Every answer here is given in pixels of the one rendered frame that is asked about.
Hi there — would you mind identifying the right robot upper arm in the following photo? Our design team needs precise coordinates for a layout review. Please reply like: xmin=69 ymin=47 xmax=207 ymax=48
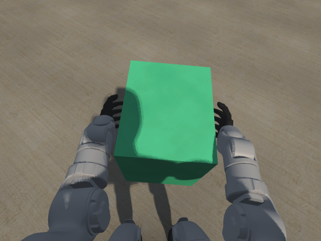
xmin=222 ymin=202 xmax=286 ymax=241

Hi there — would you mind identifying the robot left forearm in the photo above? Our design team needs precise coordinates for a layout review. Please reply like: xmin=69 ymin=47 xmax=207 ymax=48
xmin=48 ymin=115 xmax=116 ymax=225

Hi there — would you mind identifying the robot left hand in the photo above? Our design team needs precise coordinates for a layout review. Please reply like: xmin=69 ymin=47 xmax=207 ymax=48
xmin=100 ymin=94 xmax=123 ymax=128

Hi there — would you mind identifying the carton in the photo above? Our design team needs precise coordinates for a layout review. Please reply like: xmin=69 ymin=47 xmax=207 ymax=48
xmin=114 ymin=60 xmax=218 ymax=186

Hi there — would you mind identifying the left robot upper arm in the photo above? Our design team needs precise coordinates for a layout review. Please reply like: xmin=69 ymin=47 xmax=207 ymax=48
xmin=21 ymin=187 xmax=110 ymax=241

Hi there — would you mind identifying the robot right forearm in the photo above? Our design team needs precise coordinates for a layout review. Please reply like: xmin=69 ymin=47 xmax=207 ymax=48
xmin=217 ymin=125 xmax=286 ymax=232

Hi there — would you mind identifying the left robot shin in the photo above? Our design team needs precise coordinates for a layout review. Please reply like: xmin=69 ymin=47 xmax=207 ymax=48
xmin=124 ymin=219 xmax=135 ymax=224

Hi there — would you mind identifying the right robot thigh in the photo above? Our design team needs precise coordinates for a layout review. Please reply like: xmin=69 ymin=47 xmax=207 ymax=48
xmin=172 ymin=221 xmax=211 ymax=241

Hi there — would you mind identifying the robot right hand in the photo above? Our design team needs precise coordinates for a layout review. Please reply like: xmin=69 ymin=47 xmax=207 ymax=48
xmin=214 ymin=102 xmax=233 ymax=138

